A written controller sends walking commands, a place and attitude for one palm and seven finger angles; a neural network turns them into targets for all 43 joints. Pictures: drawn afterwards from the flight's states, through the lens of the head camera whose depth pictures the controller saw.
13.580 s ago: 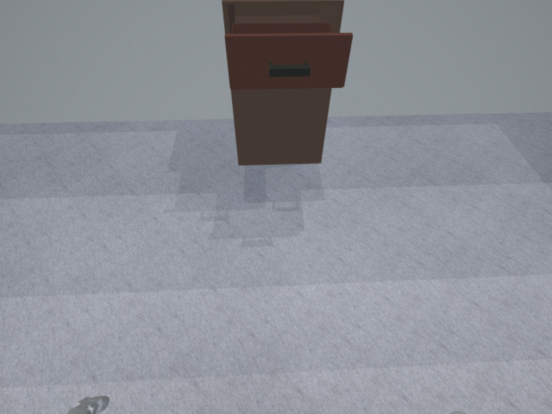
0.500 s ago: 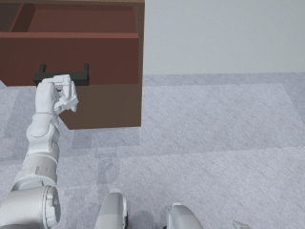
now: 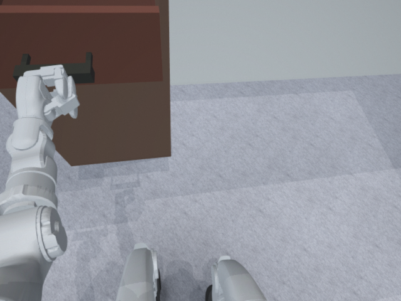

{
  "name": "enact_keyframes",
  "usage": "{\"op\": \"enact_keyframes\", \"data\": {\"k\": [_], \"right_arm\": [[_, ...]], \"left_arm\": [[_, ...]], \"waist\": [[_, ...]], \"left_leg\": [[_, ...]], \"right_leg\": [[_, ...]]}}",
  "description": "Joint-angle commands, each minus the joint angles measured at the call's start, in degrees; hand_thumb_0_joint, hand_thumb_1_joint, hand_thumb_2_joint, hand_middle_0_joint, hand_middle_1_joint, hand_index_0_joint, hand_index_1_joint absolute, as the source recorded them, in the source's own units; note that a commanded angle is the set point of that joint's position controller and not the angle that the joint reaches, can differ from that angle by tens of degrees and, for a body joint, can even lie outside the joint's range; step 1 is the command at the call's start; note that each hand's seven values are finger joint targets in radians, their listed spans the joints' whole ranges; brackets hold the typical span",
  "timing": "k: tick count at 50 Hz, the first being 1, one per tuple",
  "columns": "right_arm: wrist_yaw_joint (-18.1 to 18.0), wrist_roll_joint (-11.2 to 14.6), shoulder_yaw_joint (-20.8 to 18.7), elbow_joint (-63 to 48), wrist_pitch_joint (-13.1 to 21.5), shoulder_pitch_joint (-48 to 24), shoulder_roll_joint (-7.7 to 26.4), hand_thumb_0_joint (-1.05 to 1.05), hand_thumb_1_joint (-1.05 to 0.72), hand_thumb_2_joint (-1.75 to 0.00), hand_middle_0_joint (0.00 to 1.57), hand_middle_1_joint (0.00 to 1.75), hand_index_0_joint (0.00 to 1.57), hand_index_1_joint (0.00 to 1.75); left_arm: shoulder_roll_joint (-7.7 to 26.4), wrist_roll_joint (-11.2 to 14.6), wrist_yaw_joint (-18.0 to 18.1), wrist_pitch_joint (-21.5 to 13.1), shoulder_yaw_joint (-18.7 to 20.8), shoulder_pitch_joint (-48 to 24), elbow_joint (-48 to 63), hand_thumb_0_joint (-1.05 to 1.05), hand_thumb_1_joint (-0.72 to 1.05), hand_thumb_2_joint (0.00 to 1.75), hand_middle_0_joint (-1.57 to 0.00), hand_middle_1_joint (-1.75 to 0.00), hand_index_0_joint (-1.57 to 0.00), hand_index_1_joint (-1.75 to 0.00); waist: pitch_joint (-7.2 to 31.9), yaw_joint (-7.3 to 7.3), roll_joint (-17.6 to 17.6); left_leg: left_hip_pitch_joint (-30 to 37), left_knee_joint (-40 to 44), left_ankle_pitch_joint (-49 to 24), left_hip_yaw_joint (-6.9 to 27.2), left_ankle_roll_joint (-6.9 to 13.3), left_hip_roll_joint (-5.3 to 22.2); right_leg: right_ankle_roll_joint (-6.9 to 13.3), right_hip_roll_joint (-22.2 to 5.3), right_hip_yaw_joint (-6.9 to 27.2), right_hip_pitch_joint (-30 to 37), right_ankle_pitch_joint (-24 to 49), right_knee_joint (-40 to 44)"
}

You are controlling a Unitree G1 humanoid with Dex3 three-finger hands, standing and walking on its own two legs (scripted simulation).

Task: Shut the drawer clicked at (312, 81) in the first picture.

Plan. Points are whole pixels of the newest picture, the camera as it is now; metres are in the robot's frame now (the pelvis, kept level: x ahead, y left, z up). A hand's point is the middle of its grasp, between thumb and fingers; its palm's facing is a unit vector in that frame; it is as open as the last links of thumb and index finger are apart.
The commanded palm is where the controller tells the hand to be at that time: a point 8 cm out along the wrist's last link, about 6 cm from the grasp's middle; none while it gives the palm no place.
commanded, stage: push the drawer shut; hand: left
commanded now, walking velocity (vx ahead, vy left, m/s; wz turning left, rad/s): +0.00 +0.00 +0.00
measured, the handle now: (57, 66) +0.56 +0.27 +0.06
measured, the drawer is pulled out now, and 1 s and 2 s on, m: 0.08 0.00 0.00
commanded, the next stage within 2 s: pull the fist back off the drawer in 1.08 s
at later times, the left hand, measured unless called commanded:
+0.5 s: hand (76, 70) +0.55 +0.23 +0.06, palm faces +0.11 -0.99 -0.04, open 3.1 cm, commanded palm +0.55 +0.25 +0.06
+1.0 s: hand (70, 61) +0.58 +0.25 +0.06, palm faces +0.11 -0.99 -0.05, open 3.0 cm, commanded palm +0.62 +0.24 +0.06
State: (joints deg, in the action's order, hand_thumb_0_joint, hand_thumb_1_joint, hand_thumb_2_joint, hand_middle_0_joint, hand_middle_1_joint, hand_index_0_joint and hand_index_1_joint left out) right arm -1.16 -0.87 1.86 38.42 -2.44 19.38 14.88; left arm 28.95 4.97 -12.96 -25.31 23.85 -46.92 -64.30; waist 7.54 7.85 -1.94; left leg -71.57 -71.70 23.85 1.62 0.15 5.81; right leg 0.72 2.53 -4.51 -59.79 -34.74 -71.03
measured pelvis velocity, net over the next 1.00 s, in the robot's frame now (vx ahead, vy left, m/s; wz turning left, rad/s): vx -0.02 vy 0.01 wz -0.04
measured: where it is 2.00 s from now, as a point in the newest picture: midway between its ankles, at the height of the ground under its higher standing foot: outside the picture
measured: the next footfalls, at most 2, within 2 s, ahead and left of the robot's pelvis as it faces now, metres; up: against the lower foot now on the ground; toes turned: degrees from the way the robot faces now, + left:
none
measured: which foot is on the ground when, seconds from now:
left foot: down 0.00-1.00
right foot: down 0.00-1.00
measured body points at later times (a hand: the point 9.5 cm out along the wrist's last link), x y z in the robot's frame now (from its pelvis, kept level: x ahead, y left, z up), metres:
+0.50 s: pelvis -0.01 +0.00 -0.02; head +0.16 +0.04 +0.40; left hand +0.54 +0.28 +0.07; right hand -0.02 -0.26 -0.12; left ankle +0.08 +0.12 -0.62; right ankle -0.01 -0.12 -0.62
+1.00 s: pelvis -0.02 +0.01 -0.03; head +0.18 +0.06 +0.37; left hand +0.56 +0.30 +0.07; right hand -0.05 -0.25 -0.12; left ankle +0.08 +0.12 -0.62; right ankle -0.01 -0.12 -0.62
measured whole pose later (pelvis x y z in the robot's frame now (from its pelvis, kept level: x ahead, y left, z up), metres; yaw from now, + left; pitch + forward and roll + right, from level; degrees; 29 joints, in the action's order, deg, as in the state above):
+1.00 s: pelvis -0.02 +0.01 -0.03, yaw -2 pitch +31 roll -9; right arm -0.9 -3.2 5.8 37.7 -1.6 21.5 14.9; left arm 45.5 -2.7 -11.9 -15.5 22.8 -73.2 -74.9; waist 5.6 14.7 -2.5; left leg -86.6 -78.4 23.2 4.9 0.9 6.0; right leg 0.3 3.4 -7.2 -72.9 -34.2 -76.1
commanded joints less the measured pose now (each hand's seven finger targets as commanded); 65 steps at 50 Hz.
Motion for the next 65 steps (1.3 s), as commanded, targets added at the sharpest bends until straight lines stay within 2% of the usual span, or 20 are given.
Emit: {"op": "enact_keyframes", "data": {"k": [1, 3, 14, 16, 22, 23, 27, 29, 33, 36, 38, 42, 43, 46, 48, 49, 57, 60, 63, 65], "right_arm": [[-0.9, -0.3, -4.0, -2.8, 0.7, 8.6, 10.7, 0.0, -0.9, -0.9, 0.2, 0.3, 0.2, 0.3], [-0.9, -0.4, -4.0, -2.4, 0.6, 9.0, 11.0, 0.0, -0.9, -0.9, 0.2, 0.3, 0.2, 0.3], [-0.5, -1.2, -3.2, -2.1, 0.5, 11.1, 11.7, 0.0, -0.9, -0.9, 0.2, 0.3, 0.2, 0.3], [-0.5, -1.3, -3.0, -2.2, 0.4, 11.5, 12.0, 0.0, -0.9, -0.9, 0.2, 0.3, 0.2, 0.3], [-0.3, -1.5, -2.9, -2.1, 0.1, 12.8, 12.2, 0.0, -0.9, -0.9, 0.2, 0.3, 0.2, 0.3], [-0.2, -1.7, -2.8, -2.1, 0.1, 12.8, 12.1, 0.0, -0.9, -0.9, 0.2, 0.3, 0.2, 0.3], [-0.1, -1.6, -2.5, -2.1, -0.1, 13.5, 12.4, 0.0, -0.9, -0.9, 0.2, 0.3, 0.2, 0.3], [-0.3, -1.6, -2.0, -2.0, -0.2, 13.9, 12.6, 0.0, -0.9, -0.9, 0.2, 0.3, 0.2, 0.3], [-0.4, -1.9, -1.7, -2.0, -0.2, 14.8, 12.7, 0.0, -0.9, -0.9, 0.2, 0.3, 0.2, 0.3], [-0.2, -2.0, -1.6, -1.9, -0.2, 15.4, 12.7, 0.0, -0.9, -0.9, 0.2, 0.3, 0.2, 0.3], [-0.4, -2.0, -1.7, -1.8, -0.4, 15.8, 13.0, 0.0, -0.9, -0.9, 0.2, 0.3, 0.2, 0.3], [-0.5, -2.2, -1.4, -1.2, 0.1, 16.0, 12.9, 0.0, -0.9, -0.9, 0.2, 0.3, 0.2, 0.3], [-0.6, -2.3, -1.3, -1.0, 0.1, 16.1, 13.1, 0.0, -0.9, -0.9, 0.2, 0.3, 0.2, 0.3], [-0.7, -2.3, -1.0, -0.9, 0.6, 15.8, 13.0, 0.0, -0.9, -0.9, 0.2, 0.3, 0.2, 0.3], [-0.9, -2.3, -0.6, -0.9, 0.9, 15.4, 13.2, 0.0, -0.9, -0.9, 0.2, 0.3, 0.2, 0.3], [-1.1, -2.3, -0.6, -0.8, 1.1, 15.5, 13.4, 0.0, -0.9, -0.9, 0.2, 0.3, 0.2, 0.3], [-1.7, -2.1, 0.0, -0.4, 3.2, 14.6, 13.7, 0.0, -0.9, -0.9, 0.2, 0.3, 0.2, 0.3], [-1.9, -1.9, 0.3, -0.5, 3.9, 14.2, 13.7, 0.0, -0.9, -0.9, 0.2, 0.3, 0.2, 0.3], [-1.9, -2.0, 0.5, -1.0, 4.2, 14.5, 13.9, 0.0, -0.9, -0.9, 0.2, 0.3, 0.2, 0.3], [-1.8, -1.9, 0.4, -1.1, 4.2, 14.5, 13.8, 0.0, -0.9, -0.9, 0.2, 0.3, 0.2, 0.3]], "left_arm": [[15.4, 0.6, 1.8, -3.4, 1.5, -31.4, 12.1, 0.0, 0.9, 0.9, -1.4, -1.6, -1.4, -1.6], [16.2, 0.1, 2.2, -2.9, 1.7, -33.2, 10.2, 0.0, 0.9, 0.9, -1.4, -1.6, -1.4, -1.6], [20.5, -2.6, 3.2, -1.1, 1.7, -41.4, 8.1, 0.0, 0.9, 0.9, -1.4, -1.6, -1.4, -1.6], [22.8, -2.8, 3.3, -0.4, 3.4, -41.5, 6.0, 0.0, 0.9, 0.9, -1.4, -1.6, -1.4, -1.6], [24.0, -3.9, 3.1, 0.4, 3.0, -45.6, 6.8, 0.0, 0.9, 0.9, -1.4, -1.6, -1.4, -1.6], [25.3, -4.1, 3.1, 0.6, 3.9, -45.6, 6.4, 0.0, 0.9, 0.9, -1.4, -1.6, -1.4, -1.6], [25.8, -4.5, 3.2, 1.9, 3.5, -47.8, 4.6, 0.0, 0.9, 0.9, -1.4, -1.6, -1.4, -1.6], [28.8, -5.1, 3.0, 2.8, 4.2, -48.8, 3.0, 0.0, 0.9, 0.9, -1.4, -1.6, -1.4, -1.6], [30.3, -6.1, 2.8, 3.3, 4.1, -51.5, 3.2, 0.0, 0.9, 0.9, -1.4, -1.6, -1.4, -1.6], [29.0, -6.2, 2.5, 3.7, 2.9, -53.7, 3.4, 0.0, 0.9, 0.9, -1.4, -1.6, -1.4, -1.6], [30.1, -6.3, 2.7, 4.3, 3.5, -54.9, 3.6, 0.0, 0.9, 0.9, -1.4, -1.6, -1.4, -1.6], [27.2, -6.6, 3.1, 5.1, 0.2, -58.6, 4.6, 0.0, 0.9, 0.9, -1.4, -1.6, -1.4, -1.6], [29.3, -6.8, 3.3, 5.1, 1.3, -59.0, 5.0, 0.0, 0.9, 0.9, -1.4, -1.6, -1.4, -1.6], [27.0, -7.0, 3.4, 5.7, -0.9, -60.2, 4.6, 0.0, 0.9, 0.9, -1.4, -1.6, -1.4, -1.6], [27.4, -6.8, 3.6, 6.3, -1.4, -60.4, 4.0, 0.0, 0.9, 0.9, -1.4, -1.6, -1.4, -1.6], [28.6, -7.0, 3.7, 6.2, -1.0, -61.1, 4.9, 0.0, 0.9, 0.9, -1.4, -1.6, -1.4, -1.6], [26.7, -6.6, 4.2, 6.6, -3.3, -62.5, 5.5, 0.0, 0.9, 0.9, -1.4, -1.6, -1.4, -1.6], [27.3, -6.4, 4.3, 7.3, -3.1, -60.7, 3.0, 0.0, 0.9, 0.9, -1.4, -1.6, -1.4, -1.6], [29.5, -6.1, 4.2, 7.2, -1.3, -60.6, 3.3, 0.0, 0.9, 0.9, -1.4, -1.6, -1.4, -1.6], [28.7, -6.2, 4.0, 7.3, -2.0, -60.5, 3.3, 0.0, 0.9, 0.9, -1.4, -1.6, -1.4, -1.6]], "waist": [[26.9, 2.84, -9.3], [25.9, 3.71, -8.2], [28.4, 5.51, -11.7], [28.2, 5.8, -10.1], [30.8, 6.58, -13.2], [30.6, 6.21, -14.2], [29.3, 7.71, -12.7], [28.3, 8.1, -12.4], [29.9, 8.52, -15.7], [30.0, 9.53, -16.1], [30.5, 9.75, -15.9], [30.6, 11.04, -18.4], [31.0, 10.84, -18.6], [30.3, 11.65, -19.5], [28.7, 11.79, -20.3], [29.8, 11.79, -20.3], [29.6, 12.75, -22.2], [27.4, 12.68, -19.9], [28.4, 12.07, -19.4], [28.2, 12.07, -19.4]], "left_leg": [[33.8, 5.9, -8.9, 3.2, 2.0, -2.1], [32.8, 5.8, -7.5, 3.6, 2.0, -1.9], [31.8, 4.2, -8.0, 4.2, 2.2, -1.6], [29.5, 3.6, -7.5, 4.1, 2.5, -1.6], [31.9, 2.8, -10.1, 4.9, 2.4, -1.1], [31.4, 2.6, -10.1, 4.7, 2.3, -1.2], [29.2, 1.9, -9.1, 4.8, 2.6, -1.0], [26.9, 1.6, -7.9, 4.6, 2.8, -0.9], [28.5, 0.7, -10.0, 5.3, 2.7, -0.7], [29.2, 0.4, -10.3, 5.9, 2.7, -0.6], [29.0, 0.2, -9.2, 6.1, 2.7, -0.4], [30.3, 0.6, -6.9, 7.0, 2.7, -0.4], [30.4, 0.5, -6.6, 7.2, 2.6, -0.2], [30.7, 1.0, -4.6, 7.9, 2.6, -0.2], [29.7, 1.6, -2.0, 7.8, 2.5, -0.1], [29.9, 1.7, -1.4, 8.1, 2.5, 0.1], [31.3, 3.4, 2.4, 9.4, 2.3, 0.6], [28.3, 3.8, 5.1, 8.9, 2.4, 0.4], [27.5, 3.4, 4.1, 8.6, 2.5, 0.2], [27.1, 3.4, 4.5, 8.5, 2.5, 0.1]], "right_leg": [[0.7, 1.4, 2.3, -5.2, 12.0, 11.7], [0.5, 1.5, 2.0, -6.4, 11.0, 11.6], [0.6, 1.6, 1.8, -8.5, 10.7, 10.6], [0.6, 1.8, 2.0, -8.0, 10.5, 10.5], [0.7, 1.9, 1.5, -10.3, 11.5, 9.5], [0.8, 1.9, 1.4, -10.1, 11.6, 9.4], [0.5, 2.1, 1.4, -10.7, 11.2, 9.5], [0.4, 2.2, 1.6, -10.3, 10.5, 9.4], [0.7, 2.2, 1.0, -12.5, 11.4, 8.2], [0.8, 2.3, 0.7, -14.1, 11.4, 7.7], [0.6, 2.3, 0.7, -14.9, 10.7, 7.7], [0.8, 2.2, 0.3, -17.7, 9.6, 7.4], [0.9, 2.2, 0.3, -17.4, 9.5, 7.3], [1.0, 2.1, 0.1, -19.2, 8.5, 7.2], [0.9, 2.0, 0.1, -19.4, 7.5, 7.6], [0.9, 2.0, 0.1, -19.3, 7.3, 7.2], [0.8, 1.7, -0.2, -21.6, 6.0, 7.2], [0.6, 1.8, 0.0, -20.2, 4.7, 7.9], [0.7, 1.8, 0.0, -18.8, 5.2, 7.7], [0.7, 1.9, 0.0, -18.8, 5.0, 7.6]]}}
